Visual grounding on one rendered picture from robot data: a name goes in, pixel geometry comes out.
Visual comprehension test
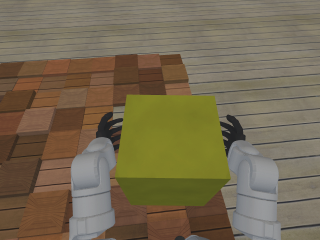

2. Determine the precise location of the right robot hand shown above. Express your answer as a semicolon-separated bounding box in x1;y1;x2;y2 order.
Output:
220;114;246;157

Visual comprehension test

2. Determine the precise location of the left robot hand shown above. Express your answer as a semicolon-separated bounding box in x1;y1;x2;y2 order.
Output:
96;112;123;151

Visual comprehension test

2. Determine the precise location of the robot left forearm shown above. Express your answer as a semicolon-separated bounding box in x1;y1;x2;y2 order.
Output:
69;137;117;240

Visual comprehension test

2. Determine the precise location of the carton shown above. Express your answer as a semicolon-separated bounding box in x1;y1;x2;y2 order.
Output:
115;94;231;206

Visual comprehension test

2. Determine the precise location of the robot right forearm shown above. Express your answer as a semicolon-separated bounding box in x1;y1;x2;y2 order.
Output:
227;140;281;240

